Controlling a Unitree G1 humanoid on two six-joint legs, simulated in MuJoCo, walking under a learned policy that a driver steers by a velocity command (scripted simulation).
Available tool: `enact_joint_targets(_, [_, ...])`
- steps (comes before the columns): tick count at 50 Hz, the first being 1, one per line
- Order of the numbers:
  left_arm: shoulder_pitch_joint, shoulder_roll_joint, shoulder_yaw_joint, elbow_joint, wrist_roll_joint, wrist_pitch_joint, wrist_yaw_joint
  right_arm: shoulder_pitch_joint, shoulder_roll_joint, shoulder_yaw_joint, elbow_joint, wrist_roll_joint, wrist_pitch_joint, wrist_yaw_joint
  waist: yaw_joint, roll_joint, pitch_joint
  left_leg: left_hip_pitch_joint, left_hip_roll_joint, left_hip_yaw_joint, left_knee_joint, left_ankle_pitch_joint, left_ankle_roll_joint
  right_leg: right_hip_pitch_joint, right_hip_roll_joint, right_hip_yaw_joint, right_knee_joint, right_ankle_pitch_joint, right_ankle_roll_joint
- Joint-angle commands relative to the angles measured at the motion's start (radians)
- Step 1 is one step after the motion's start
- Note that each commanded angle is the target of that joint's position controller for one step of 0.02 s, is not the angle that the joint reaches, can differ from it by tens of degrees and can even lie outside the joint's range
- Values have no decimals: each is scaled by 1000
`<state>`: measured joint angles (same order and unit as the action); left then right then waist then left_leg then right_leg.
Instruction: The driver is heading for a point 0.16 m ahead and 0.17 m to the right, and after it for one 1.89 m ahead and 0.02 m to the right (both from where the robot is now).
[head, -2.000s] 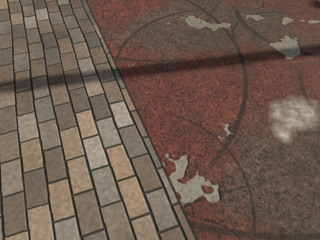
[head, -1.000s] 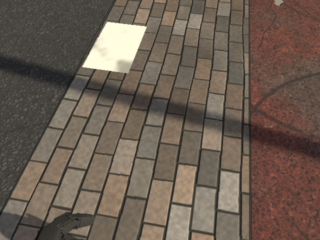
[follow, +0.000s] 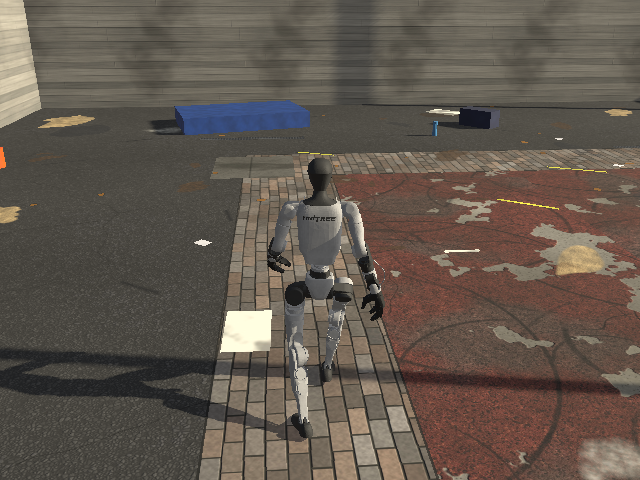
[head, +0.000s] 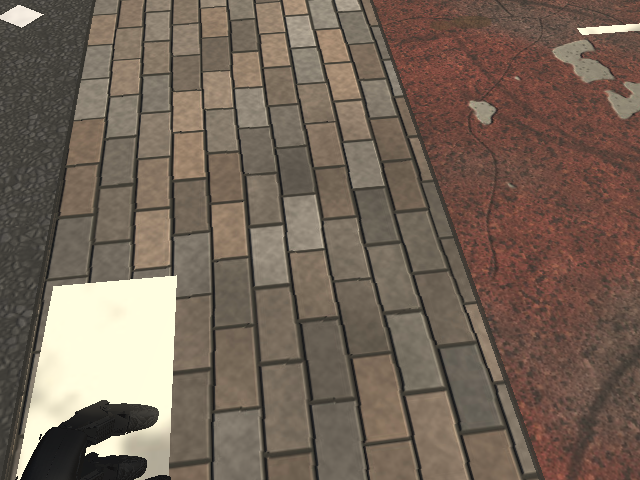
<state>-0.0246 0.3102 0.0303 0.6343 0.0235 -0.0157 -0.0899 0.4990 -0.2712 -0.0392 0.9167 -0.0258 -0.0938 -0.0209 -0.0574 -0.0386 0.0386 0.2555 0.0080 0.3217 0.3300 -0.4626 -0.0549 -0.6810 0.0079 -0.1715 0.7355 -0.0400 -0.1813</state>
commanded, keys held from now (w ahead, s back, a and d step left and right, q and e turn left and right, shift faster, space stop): w+e+shift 0.24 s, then w+shift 0.24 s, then w+q+shift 0.52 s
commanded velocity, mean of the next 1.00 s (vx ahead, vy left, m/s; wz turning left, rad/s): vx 1.00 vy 0.00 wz -0.14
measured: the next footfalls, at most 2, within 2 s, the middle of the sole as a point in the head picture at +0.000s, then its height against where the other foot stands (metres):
right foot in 0.04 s outside the picture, level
left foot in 0.46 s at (287, 390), level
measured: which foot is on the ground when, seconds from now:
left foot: down 0.00-0.02, up 0.04-0.44, down 0.46-0.88, up 0.90-1.00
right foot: up 0.00-0.02, down 0.04-0.44, up 0.46-0.86, down 0.88-1.00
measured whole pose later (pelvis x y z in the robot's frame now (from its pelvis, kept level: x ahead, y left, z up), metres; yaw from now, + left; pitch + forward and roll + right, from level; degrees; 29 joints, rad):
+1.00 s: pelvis +0.89 -0.14 +0.02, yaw -5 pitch +2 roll -1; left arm 0.15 0.26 0.01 0.69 0.06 -0.08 0.01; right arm 0.37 -0.32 -0.07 0.82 0.00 -0.04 0.02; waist -0.05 0.03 0.00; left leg -0.38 -0.01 -0.04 1.23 -0.32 0.10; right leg -0.33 -0.02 -0.07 0.54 -0.24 0.00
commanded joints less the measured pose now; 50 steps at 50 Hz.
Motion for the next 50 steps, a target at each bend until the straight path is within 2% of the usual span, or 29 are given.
enact_joint_targets(1, [581,158,72,124,-3,-4,37,-203,-252,-56,-146,-13,21,-12,359,115,-213,-396,236,-82,690,1375,87,770,102,62,-60,-117,-80])
enact_joint_targets(2, [533,211,107,131,-34,11,63,-231,-174,-45,-153,-13,20,7,310,-90,-151,-673,28,-92,1104,362,65,901,28,224,-130,-172,-106])
enact_joint_targets(3, [424,340,119,77,10,24,59,-112,-89,-14,-271,-9,1,13,121,-222,-255,-1049,-52,-232,1418,-51,14,1125,-208,743,-187,3,-296])
enact_joint_targets(4, [455,321,126,40,7,32,72,-209,-134,-6,-315,-8,-28,14,201,-63,-359,-1170,-30,-406,1413,16,19,1157,-279,980,-405,-308,-355])
enact_joint_targets(5, [432,250,112,64,0,24,86,-263,-152,-3,-315,-9,-44,15,165,65,-166,-1187,31,-422,1278,73,31,968,-271,960,-505,-396,-291])
enact_joint_targets(6, [402,205,97,83,-4,11,89,-282,-146,-1,-318,-16,-41,15,101,125,-69,-1114,73,-422,1142,101,29,789,-230,873,-513,-331,-241])
enact_joint_targets(9, [346,148,70,80,-11,-36,93,-249,-121,11,-301,-52,26,14,4,143,20,-910,126,-408,947,54,-12,424,-106,661,-528,-149,-199])
enact_joint_targets(12, [345,159,73,77,-15,-59,84,-410,-76,31,-377,-37,41,30,30,93,67,-818,129,-350,656,224,-33,256,-19,553,-572,-84,-168])
enact_joint_targets(15, [384,153,77,94,-29,-70,72,-495,-41,47,-391,-7,33,46,93,33,38,-673,87,-311,371,559,4,290,12,480,-576,68,-93])
enact_joint_targets(19, [459,166,78,134,-26,-75,80,-517,-96,25,-384,-10,23,42,131,7,-3,-660,41,-306,205,557,63,597,-73,498,-485,353,-38])
enact_joint_targets(21, [453,219,85,144,-6,-70,86,-336,-157,-9,-333,-6,17,26,38,-7,-122,-504,-31,-281,203,358,94,712,-86,476,-238,664,1])
enact_joint_targets(22, [406,221,83,140,5,-68,84,-151,-184,-27,-286,-2,16,11,-76,-5,-201,-306,-13,-275,202,309,107,632,-54,439,-7,641,20])
enact_joint_targets(23, [379,135,58,116,14,-75,87,65,-249,-49,-248,-22,16,-11,-166,72,-314,-66,148,-463,235,20,125,440,-10,383,349,398,33])
enact_joint_targets(24, [558,-26,18,74,-40,-80,76,30,-356,-74,-228,-56,14,2,0,460,-405,144,412,-1109,-11,-266,253,81,155,309,661,-411,88])
enact_joint_targets(25, [452,56,12,91,-6,-77,86,-49,-249,-63,-239,-29,22,21,-29,264,-273,44,379,-1242,-105,-362,267,-56,92,326,693,-362,59])
enact_joint_targets(26, [327,93,23,71,2,-75,78,-110,-190,-53,-233,-15,19,29,-23,123,-141,-92,326,-1039,-91,-240,268,-65,42,316,647,-262,63])
enact_joint_targets(27, [255,97,19,53,15,-77,69,-118,-156,-46,-210,-12,18,38,-14,41,-90,-198,268,-908,-84,-84,261,-33,13,300,587,-231,68])
enact_joint_targets(29, [228,61,5,18,40,-66,53,-93,-101,-25,-162,-3,12,39,44,102,-38,-319,185,-786,-102,52,255,-2,-40,272,488,-247,92])
enact_joint_targets(32, [156,33,-18,-32,57,-57,44,-34,-113,-30,-126,19,-1,35,59,113,22,-387,158,-746,-172,168,302,-54,-77,231,353,-262,150])
enact_joint_targets(34, [42,31,-35,-84,42,-64,35,-42,-131,-40,-128,17,-3,30,51,96,63,-472,129,-689,-230,247,310,-22,-82,200,163,-144,185])
enact_joint_targets(37, [-45,17,-51,-105,17,-70,24,-55,-176,-60,-133,33,-8,37,32,106,50,-598,86,-609,-268,443,274,255,-28,148,-78,45,199])
enact_joint_targets(40, [-53,55,-36,-104,12,-70,47,-13,-187,-64,-113,41,-5,40,22,100,15,-464,114,-618,-179,659,241,335,-8,160,-169,73,180])
enact_joint_targets(42, [93,103,-10,-62,18,-77,72,0,-219,-71,-103,34,2,36,89,89,-105,-392,89,-587,90,938,206,520,39,146,-213,-62,152])
enact_joint_targets(43, [246,130,8,-23,24,-81,89,-25,-231,-75,-111,36,3,39,168,76,-190,-483,48,-569,314,897,185,726,1,166,-205,-96,138])
enact_joint_targets(44, [439,198,36,-4,43,-84,113,-50,-170,-60,-140,38,-5,40,249,3,-317,-640,-3,-525,617,635,176,947,-204,367,-229,-383,109])
enact_joint_targets(45, [474,263,54,1,75,-76,117,32,-26,-28,-181,70,-2,32,182,-228,-447,-915,-93,-443,929,-29,162,1141,-489,854,-372,-734,34])
enact_joint_targets(46, [414,220,56,-1,46,-64,115,-13,-92,-30,-188,50,14,27,163,-199,-382,-1026,-35,-425,1036,47,177,1043,-474,1000,-468,-831,9])
enact_joint_targets(48, [318,81,29,14,33,-70,105,-155,-105,-34,-188,19,34,41,137,-27,-122,-1047,46,-401,986,175,165,793,-379,661,-475,-515,30])
enact_joint_targets(50, [335,52,22,55,25,-83,104,-183,-69,-31,-199,0,61,64,92,-51,-45,-1010,83,-397,951,179,146,661,-322,463,-512,-298,55])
